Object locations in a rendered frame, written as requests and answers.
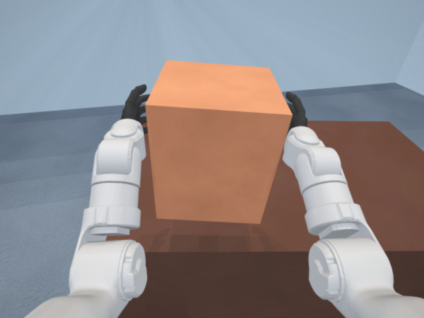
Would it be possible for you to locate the left robot upper arm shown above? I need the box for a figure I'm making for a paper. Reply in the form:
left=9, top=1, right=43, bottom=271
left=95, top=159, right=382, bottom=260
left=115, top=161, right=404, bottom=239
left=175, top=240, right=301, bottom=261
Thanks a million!
left=24, top=239, right=147, bottom=318

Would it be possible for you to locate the right robot upper arm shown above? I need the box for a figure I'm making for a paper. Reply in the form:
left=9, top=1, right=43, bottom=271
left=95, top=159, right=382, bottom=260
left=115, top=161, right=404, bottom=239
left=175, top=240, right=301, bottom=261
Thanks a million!
left=309, top=237, right=424, bottom=318

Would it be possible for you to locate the left robot hand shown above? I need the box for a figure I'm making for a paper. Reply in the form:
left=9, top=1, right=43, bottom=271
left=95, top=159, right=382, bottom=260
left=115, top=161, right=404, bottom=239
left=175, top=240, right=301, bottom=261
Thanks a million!
left=121, top=84, right=150, bottom=134

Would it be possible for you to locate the right robot hand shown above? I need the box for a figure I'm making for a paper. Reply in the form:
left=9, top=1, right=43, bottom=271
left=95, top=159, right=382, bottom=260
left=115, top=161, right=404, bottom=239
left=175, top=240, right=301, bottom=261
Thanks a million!
left=286, top=92, right=307, bottom=137

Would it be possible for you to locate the right robot forearm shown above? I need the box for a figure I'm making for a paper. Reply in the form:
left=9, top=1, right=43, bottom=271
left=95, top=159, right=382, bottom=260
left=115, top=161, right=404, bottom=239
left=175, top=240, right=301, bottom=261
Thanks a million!
left=282, top=127, right=394, bottom=286

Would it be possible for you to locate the carton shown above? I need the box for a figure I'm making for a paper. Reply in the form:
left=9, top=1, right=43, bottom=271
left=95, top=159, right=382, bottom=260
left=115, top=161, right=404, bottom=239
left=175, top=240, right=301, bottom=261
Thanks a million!
left=145, top=60, right=293, bottom=224

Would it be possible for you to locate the pedestal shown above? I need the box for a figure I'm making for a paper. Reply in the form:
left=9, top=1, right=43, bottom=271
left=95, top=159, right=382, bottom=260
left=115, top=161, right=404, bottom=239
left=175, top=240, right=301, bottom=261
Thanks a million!
left=106, top=121, right=424, bottom=318

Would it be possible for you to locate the left robot forearm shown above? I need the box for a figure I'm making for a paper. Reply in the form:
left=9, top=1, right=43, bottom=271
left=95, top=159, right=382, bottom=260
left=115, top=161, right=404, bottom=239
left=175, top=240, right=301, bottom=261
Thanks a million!
left=69, top=119, right=146, bottom=287

